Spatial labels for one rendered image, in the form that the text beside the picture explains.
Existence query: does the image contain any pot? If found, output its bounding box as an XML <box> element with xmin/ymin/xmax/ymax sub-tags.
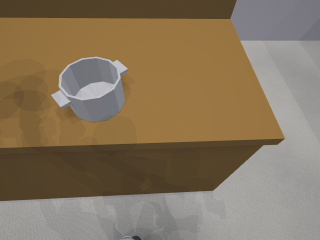
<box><xmin>51</xmin><ymin>56</ymin><xmax>128</xmax><ymax>122</ymax></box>

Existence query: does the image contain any table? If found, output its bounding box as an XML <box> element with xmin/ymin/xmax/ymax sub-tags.
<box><xmin>0</xmin><ymin>0</ymin><xmax>285</xmax><ymax>201</ymax></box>

